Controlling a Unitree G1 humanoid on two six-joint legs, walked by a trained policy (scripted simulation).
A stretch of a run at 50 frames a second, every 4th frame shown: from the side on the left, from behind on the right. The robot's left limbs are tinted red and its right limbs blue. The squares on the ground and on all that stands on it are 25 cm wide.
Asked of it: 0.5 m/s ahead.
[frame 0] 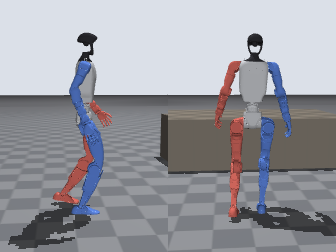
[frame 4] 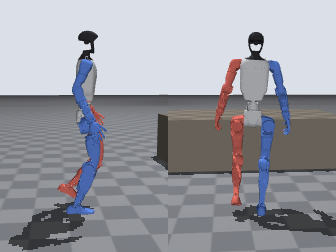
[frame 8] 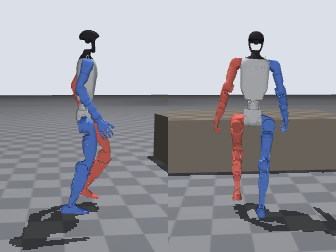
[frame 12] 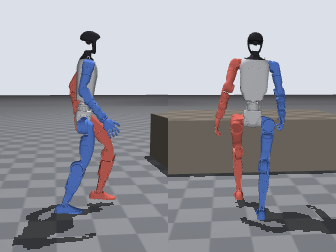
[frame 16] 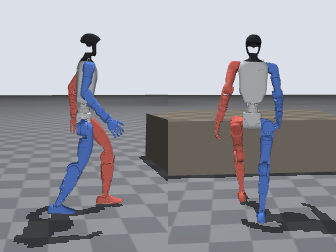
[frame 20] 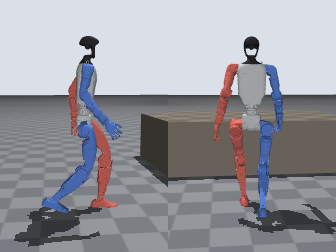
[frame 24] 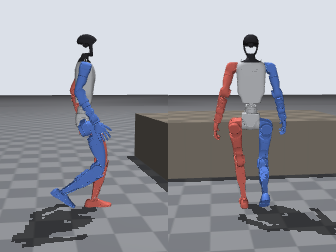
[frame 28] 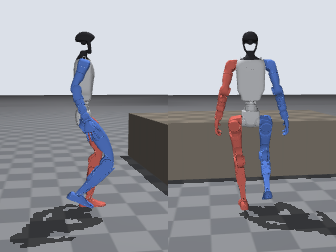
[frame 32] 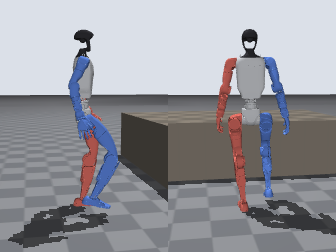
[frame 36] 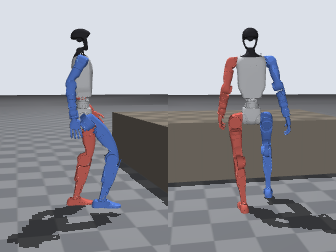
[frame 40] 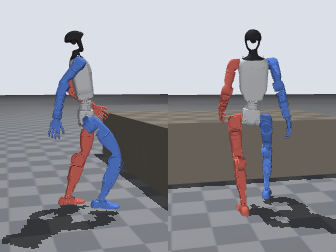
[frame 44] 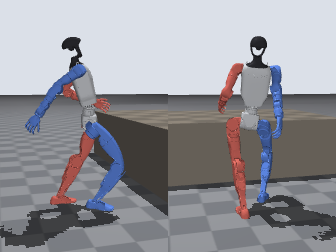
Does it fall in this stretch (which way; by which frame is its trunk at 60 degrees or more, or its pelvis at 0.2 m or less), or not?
no
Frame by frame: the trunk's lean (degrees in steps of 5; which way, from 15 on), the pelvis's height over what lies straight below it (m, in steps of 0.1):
0: 5, 0.8
4: 5, 0.8
8: 5, 0.8
12: 5, 0.8
16: 5, 0.8
20: 5, 0.7
24: 5, 0.8
28: 0, 0.8
32: 0, 0.8
36: 5, 0.8
40: 10, 0.8
44: 20 backward, 0.7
